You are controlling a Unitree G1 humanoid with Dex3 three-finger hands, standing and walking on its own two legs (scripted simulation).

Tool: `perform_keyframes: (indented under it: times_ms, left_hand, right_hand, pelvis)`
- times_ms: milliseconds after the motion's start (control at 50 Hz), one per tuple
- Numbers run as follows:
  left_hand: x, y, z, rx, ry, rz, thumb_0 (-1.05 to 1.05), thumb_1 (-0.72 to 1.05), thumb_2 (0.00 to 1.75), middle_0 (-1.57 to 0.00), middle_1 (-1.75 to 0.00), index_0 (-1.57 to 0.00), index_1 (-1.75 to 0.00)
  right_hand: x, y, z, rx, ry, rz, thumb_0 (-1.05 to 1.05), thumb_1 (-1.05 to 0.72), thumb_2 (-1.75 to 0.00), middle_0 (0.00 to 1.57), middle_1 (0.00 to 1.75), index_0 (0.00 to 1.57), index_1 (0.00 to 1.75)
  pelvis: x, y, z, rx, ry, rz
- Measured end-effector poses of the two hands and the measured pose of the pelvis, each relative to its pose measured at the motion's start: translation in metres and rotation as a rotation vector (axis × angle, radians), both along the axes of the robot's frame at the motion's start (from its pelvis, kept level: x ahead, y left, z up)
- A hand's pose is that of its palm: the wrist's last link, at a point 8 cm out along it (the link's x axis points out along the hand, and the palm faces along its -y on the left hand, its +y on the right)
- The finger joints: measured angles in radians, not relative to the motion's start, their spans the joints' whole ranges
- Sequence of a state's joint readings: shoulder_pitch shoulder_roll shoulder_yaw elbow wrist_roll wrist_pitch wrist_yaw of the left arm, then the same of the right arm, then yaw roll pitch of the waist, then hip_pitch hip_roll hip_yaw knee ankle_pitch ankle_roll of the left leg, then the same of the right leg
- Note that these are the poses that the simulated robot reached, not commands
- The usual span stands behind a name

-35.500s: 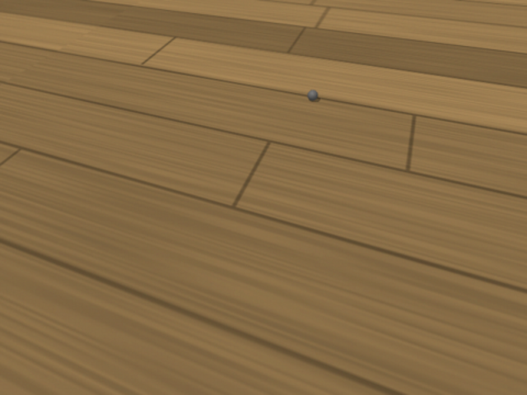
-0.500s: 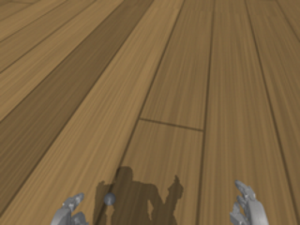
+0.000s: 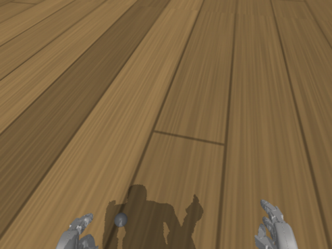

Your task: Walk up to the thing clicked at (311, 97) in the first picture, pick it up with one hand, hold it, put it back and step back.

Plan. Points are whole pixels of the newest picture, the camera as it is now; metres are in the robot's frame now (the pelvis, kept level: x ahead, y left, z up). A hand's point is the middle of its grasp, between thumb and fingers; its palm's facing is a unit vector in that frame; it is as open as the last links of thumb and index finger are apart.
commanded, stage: home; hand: left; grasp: from above
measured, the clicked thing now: (120, 219) +0.42 +0.26 -0.68
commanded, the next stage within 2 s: stand in 0.04 s
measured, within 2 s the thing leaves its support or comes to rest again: neither
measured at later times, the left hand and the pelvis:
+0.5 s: hand out of the picture +0.09 +0.24 -0.11, palm faces +0.02 -0.94 -0.33, open 7.4 cm; pelvis -0.01 +0.01 +0.04, yaw +0 degrees
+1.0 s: hand out of the picture +0.02 +0.25 -0.10, palm faces +0.02 -0.94 -0.33, open 7.4 cm; pelvis -0.02 +0.02 +0.06, yaw +0 degrees
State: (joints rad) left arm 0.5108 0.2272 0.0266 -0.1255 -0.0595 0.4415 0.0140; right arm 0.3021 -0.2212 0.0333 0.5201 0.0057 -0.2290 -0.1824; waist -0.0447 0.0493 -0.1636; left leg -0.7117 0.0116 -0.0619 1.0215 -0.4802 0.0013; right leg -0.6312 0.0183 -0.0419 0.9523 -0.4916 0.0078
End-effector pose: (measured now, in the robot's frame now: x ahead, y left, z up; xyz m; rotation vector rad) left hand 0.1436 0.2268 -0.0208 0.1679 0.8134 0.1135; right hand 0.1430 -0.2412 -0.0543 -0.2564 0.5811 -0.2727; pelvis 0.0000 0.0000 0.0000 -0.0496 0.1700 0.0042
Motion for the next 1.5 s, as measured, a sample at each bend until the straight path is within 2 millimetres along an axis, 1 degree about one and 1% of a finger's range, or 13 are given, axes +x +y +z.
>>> perform_keyframes:
  times_ms: [140,160,200,260,320,420,560,740,880,1060,1160,1300,1500]
  left_hand:
    - [-0.001,0.001,0.0,0.01,0.006,-0.004,0.01,0.91,0.9,-0.2,-0.3,-0.2,-0.3]
    - [0.0,0.002,-0.002,0.034,-0.007,-0.02,0.01,0.91,0.9,-0.2,-0.3,-0.2,-0.3]
    - [0.003,0.009,-0.013,0.082,-0.021,-0.041,0.01,0.9,0.9,-0.2,-0.3,-0.2,-0.3]
    - [-0.001,0.022,-0.027,0.121,0.022,-0.038,0.01,0.9,0.9,-0.2,-0.3,-0.2,-0.3]
    - [-0.014,0.035,-0.035,0.138,0.081,-0.021,0.01,0.91,0.9,-0.2,-0.3,-0.2,-0.3]
    - [-0.042,0.051,-0.045,0.143,0.19,0.024,0.01,0.91,0.9,-0.2,-0.3,-0.2,-0.3]
    - [-0.076,0.061,-0.051,0.119,0.309,0.067,0.01,0.91,0.9,-0.2,-0.3,-0.2,-0.3]
    - [-0.107,0.065,-0.047,0.102,0.405,0.092,0.01,0.91,0.9,-0.2,-0.3,-0.2,-0.3]
    - [-0.121,0.07,-0.043,0.117,0.439,0.101,0.0,0.91,0.9,-0.2,-0.3,-0.2,-0.3]
    - [-0.133,0.07,-0.039,0.132,0.47,0.106,0.0,0.91,0.9,-0.2,-0.3,-0.2,-0.3]
    - [-0.134,0.067,-0.038,0.135,0.48,0.109,0.0,0.91,0.9,-0.2,-0.3,-0.2,-0.3]
    - [-0.127,0.059,-0.038,0.13,0.471,0.097,0.0,0.91,0.9,-0.2,-0.3,-0.2,-0.3]
    - [-0.107,0.054,-0.038,0.121,0.451,0.079,0.0,0.91,0.9,-0.2,-0.3,-0.2,-0.3]
  right_hand:
    - [0.0,0.0,0.001,-0.001,-0.004,0.0,0.01,-0.9,-0.9,0.2,0.3,0.21,0.3]
    - [0.0,-0.001,-0.002,-0.015,0.022,0.023,0.01,-0.9,-0.9,0.2,0.3,0.21,0.3]
    - [-0.003,-0.003,-0.012,-0.035,0.148,0.094,0.01,-0.9,-0.9,0.2,0.3,0.2,0.3]
    - [-0.013,-0.01,-0.02,-0.032,0.305,0.142,0.01,-0.9,-0.9,0.2,0.3,0.21,0.3]
    - [-0.026,-0.018,-0.021,-0.004,0.381,0.113,0.01,-0.9,-0.9,0.21,0.3,0.21,0.3]
    - [-0.049,-0.028,-0.017,0.009,0.466,0.049,0.01,-0.9,-0.9,0.2,0.3,0.21,0.3]
    - [-0.073,-0.023,-0.013,0.023,0.547,-0.003,0.01,-0.9,-0.9,0.2,0.3,0.2,0.3]
    - [-0.089,-0.008,-0.011,0.063,0.597,-0.019,0.01,-0.9,-0.9,0.2,0.3,0.21,0.3]
    - [-0.096,-0.009,-0.01,0.077,0.609,-0.029,0.01,-0.9,-0.9,0.2,0.3,0.21,0.3]
    - [-0.106,-0.023,-0.01,0.074,0.637,-0.045,0.01,-0.9,-0.9,0.2,0.3,0.21,0.3]
    - [-0.109,-0.031,-0.01,0.072,0.647,-0.049,0.01,-0.9,-0.9,0.2,0.3,0.21,0.3]
    - [-0.111,-0.038,-0.009,0.072,0.658,-0.05,0.01,-0.9,-0.9,0.2,0.3,0.2,0.3]
    - [-0.11,-0.044,-0.007,0.063,0.675,-0.058,0.0,-0.9,-0.9,0.2,0.3,0.2,0.3]
  pelvis:
    - [0.0,0.0,0.0,0.001,0.0,0.0]
    - [-0.002,0.0,0.001,0.004,-0.021,-0.001]
    - [-0.006,0.0,0.007,0.023,-0.07,-0.005]
    - [-0.01,0.0,0.015,0.039,-0.108,-0.007]
    - [-0.011,0.001,0.022,0.05,-0.134,-0.011]
    - [-0.008,0.005,0.032,0.048,-0.168,-0.011]
    - [-0.007,0.014,0.045,0.039,-0.209,-0.01]
    - [-0.012,0.02,0.059,0.043,-0.242,-0.011]
    - [-0.017,0.02,0.063,0.047,-0.258,-0.011]
    - [-0.022,0.015,0.065,0.049,-0.255,-0.009]
    - [-0.021,0.01,0.066,0.049,-0.257,-0.008]
    - [-0.02,0.004,0.067,0.047,-0.255,-0.006]
    - [-0.014,0.0,0.068,0.044,-0.245,-0.009]
